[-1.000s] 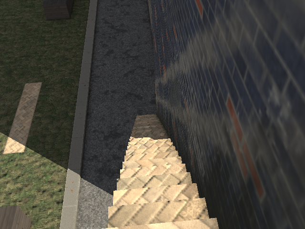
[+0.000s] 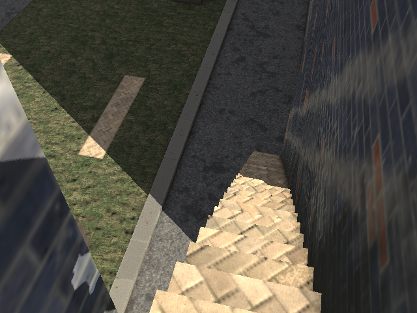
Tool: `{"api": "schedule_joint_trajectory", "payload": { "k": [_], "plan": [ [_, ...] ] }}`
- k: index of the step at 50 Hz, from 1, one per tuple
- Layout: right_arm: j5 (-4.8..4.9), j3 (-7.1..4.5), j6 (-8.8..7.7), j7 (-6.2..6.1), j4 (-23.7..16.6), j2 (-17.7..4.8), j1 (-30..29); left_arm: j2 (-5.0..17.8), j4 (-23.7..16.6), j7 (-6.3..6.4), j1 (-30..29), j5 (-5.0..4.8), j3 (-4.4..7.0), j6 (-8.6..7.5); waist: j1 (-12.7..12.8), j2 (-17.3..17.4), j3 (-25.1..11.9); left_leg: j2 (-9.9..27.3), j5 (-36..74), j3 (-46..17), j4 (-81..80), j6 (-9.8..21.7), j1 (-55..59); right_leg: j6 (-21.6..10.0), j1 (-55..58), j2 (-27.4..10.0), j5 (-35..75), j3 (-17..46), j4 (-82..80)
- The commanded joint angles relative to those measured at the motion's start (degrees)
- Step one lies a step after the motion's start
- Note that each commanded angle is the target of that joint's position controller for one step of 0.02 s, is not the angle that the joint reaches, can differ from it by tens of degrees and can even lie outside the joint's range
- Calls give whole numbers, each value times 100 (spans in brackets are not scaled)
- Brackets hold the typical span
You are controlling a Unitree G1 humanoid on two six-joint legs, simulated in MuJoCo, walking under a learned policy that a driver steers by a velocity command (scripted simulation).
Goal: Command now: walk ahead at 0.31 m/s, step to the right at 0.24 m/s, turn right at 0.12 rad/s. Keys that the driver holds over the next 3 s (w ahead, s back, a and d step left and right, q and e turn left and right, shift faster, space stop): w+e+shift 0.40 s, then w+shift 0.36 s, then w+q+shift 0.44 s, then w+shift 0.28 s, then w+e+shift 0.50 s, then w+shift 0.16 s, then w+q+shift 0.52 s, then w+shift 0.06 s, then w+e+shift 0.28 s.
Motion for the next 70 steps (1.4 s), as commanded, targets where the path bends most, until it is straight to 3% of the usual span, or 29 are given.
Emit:
{"api": "schedule_joint_trajectory", "payload": {
  "k": [1, 2, 3, 5, 7, 9, 11, 12, 13, 15, 17, 23, 25, 26, 27, 28, 30, 32, 35, 39, 40, 42, 44, 49, 50, 52, 54, 59, 70],
  "plan": [
    [-55, -440, -20, -88, 262, -899, 1661, 33, -597, -123, -665, -24, -33, -209, -819, 283, 138, 2437, 2116, -2176, -1052, 1145, 3149, 697, -4152, -465, 256, 653, 3181],
    [106, -371, -56, -106, -23, -636, 851, 293, -444, -183, -373, -34, 86, -225, -469, 622, 358, 2055, 2330, -1395, -1235, 937, 2124, 555, -3577, -605, 899, 611, 3336],
    [538, -291, 75, -212, -710, -527, -1453, 263, -585, -358, -532, 163, 126, -637, 427, 812, 597, 1381, 4329, -345, -1041, 900, 35, 302, -1892, -607, 300, -105, 2493],
    [407, -585, 86, -445, -707, -1463, -1540, 265, -613, -592, -686, 95, 127, -679, 435, 383, 55, 669, 3533, 544, -1131, 738, -652, 234, -82, -542, 1474, -970, 881],
    [316, -515, 945, -123, -815, -1219, -958, 347, 639, -968, 1547, 215, 211, -888, 874, 769, 769, 294, -1496, 516, -583, 796, -1828, 287, 1959, 31, 1268, -1507, -498],
    [266, -443, 1233, 12, -1014, -747, -499, 387, 586, -1020, 1249, 205, 278, -1100, 634, 40, 984, 344, -1464, 303, 550, 827, -1587, 59, 1955, 285, 1288, -1380, -1065],
    [334, -262, 1132, -99, -1022, -63, -968, 1194, 116, -632, 1635, 202, 348, -1183, 863, -1071, 394, -341, -1614, -308, 3667, -220, -2227, -1362, 2369, -1635, 5278, 2290, -2332],
    [310, -167, 820, 57, -1249, 285, 212, 1679, -299, -399, 1709, -87, 353, -1299, 315, -2555, -1530, -610, -2605, -1573, 5510, -1208, -2218, -3285, 3425, -2842, 7575, 5030, -3269],
    [721, -570, 753, -29, -986, -791, 167, 1405, -271, 94, 904, -184, 575, -678, 9, -684, -333, -351, -2502, -1351, 4960, -656, -2827, -2865, 3189, -2449, 8592, 5478, -2955],
    [491, -484, 724, -130, -939, -612, -603, 1410, -550, 376, 394, -100, 675, -140, 91, 125, -198, -144, -1934, -1424, 4517, -433, -2366, -2010, 2254, -1889, 6625, 3685, -2486],
    [277, -568, 1115, -177, -1004, -788, -781, 1089, -691, 371, 340, -47, 599, 83, 29, -101, -19, -91, -1091, -1253, 4000, -431, -1654, -1356, 1299, -1428, 5503, 2922, -2774],
    [318, -460, 1478, -120, -908, -725, -111, 984, -1092, 163, -953, -216, 658, 177, -381, -1019, -105, -254, 414, -759, 930, -367, 770, -462, 208, -371, 2089, 1606, -3091],
    [203, -501, 1572, -147, -707, -953, 429, 719, -995, 138, -509, -173, 629, 166, -439, -2, 404, 318, 100, -1325, -489, -7, 1419, -170, -667, 308, 105, 1183, -2085],
    [-159, -411, 778, 405, 257, -335, 3713, -159, -1250, 122, -854, 361, 58, 330, -1699, 1248, 630, 1605, 530, -3630, 1612, -184, 3900, 408, -5075, 1420, 634, 2496, 535],
    [-435, -237, 423, 411, -163, -914, 3567, -590, -1287, -47, 122, 129, -196, 426, -1141, 1773, 375, 3463, -2272, -7414, -1854, 25, 2897, 990, -5781, 1205, 585, 3628, 2347],
    [-344, -91, 315, 519, -447, -897, 1705, 83, -1043, -100, -459, 156, -53, 424, -481, 1389, 1332, 2638, -4319, -6872, -1946, -273, 2154, 1100, -6544, 1091, 1907, 3282, 3715],
    [63, -259, 240, 572, -901, -1082, -752, 819, -469, -139, 393, -14, 103, 256, 449, 1147, -26, 1408, -2337, -3640, -775, -198, 884, 1270, -5136, 635, 3227, 1991, 5245],
    [99, -307, -93, 335, -760, -1093, -1265, 936, -341, -244, 1086, -97, 32, 345, 884, 755, 121, 876, -1695, -2432, -1002, 127, -1415, 1171, -3247, 205, 3235, 867, 6319],
    [34, -383, -365, -19, -182, -1071, 235, 704, -403, -283, 605, -114, 10, 377, 152, 774, 822, 693, -1470, -1874, -875, 465, -1692, 1044, -3070, -49, 2686, 475, 6450],
    [8, -437, -251, 17, 130, -1060, 1665, 413, -610, -66, -512, 44, -99, 258, -785, 998, 964, 1220, -1423, -2854, -1001, 675, 403, 923, -4149, -411, 2230, 631, 5177],
    [568, -603, 384, -312, 331, -1453, 1008, 585, -843, -22, -1352, 119, 193, 390, -109, -504, 1087, 1347, 3379, -2773, -417, 822, 24, 732, -2514, -474, 2682, -150, 2980],
    [328, -729, 763, -390, 254, -1677, 1503, -10, -882, -196, -1054, -82, -60, 484, -428, 1111, 538, 1074, 5365, -2090, -249, 787, 532, 588, -1489, -225, 2087, -482, 986],
    [172, -904, 992, -373, -27, -1827, 1216, 1, -629, -308, -557, -210, -75, 525, -405, 2085, 285, 1285, 4191, -2267, -454, 874, 760, 412, -843, -118, 1986, -446, 166],
    [164, -1068, 1471, -311, -485, -1882, 719, 234, -753, -124, -305, -120, 57, 485, -143, 1626, 808, 1409, 1500, -3294, -780, 627, -375, -47, 1311, 65, 1033, -187, -2608],
    [253, -1006, 1381, -307, -399, -1670, 975, 328, -611, -21, -88, -56, 128, 376, -109, 992, 795, 930, 585, -2991, -253, 394, -885, -81, 2246, -102, 1472, -132, -3556],
    [256, -787, 1225, -395, -430, -617, 1612, 1106, -915, -2, -507, -201, 234, 182, -404, -1254, 485, -770, -1999, -1307, 2037, 1, -2073, -677, 2528, -2301, 2879, 1707, -3804],
    [257, -950, 1180, -457, -464, -1248, 899, 519, -857, 70, -563, -77, 125, 141, -218, -805, 530, -264, -1431, -1138, 3681, 1, -1705, -1272, 1555, -1915, 3159, 814, -3842],
    [160, -1084, 1255, -185, -360, -1568, 1052, 295, -1016, 179, -786, -147, 91, 211, -238, -647, 338, -275, -604, -1105, 5415, -325, -1906, -1244, 2056, -1592, 3832, -315, -3450],
    [324, -653, 1377, -276, -772, -738, 502, 507, -867, 323, -240, 33, 142, 309, 18, -954, 304, -136, -1234, -392, 1995, -389, -623, -1421, 1778, -1578, 2438, -275, -3039]
  ]
}}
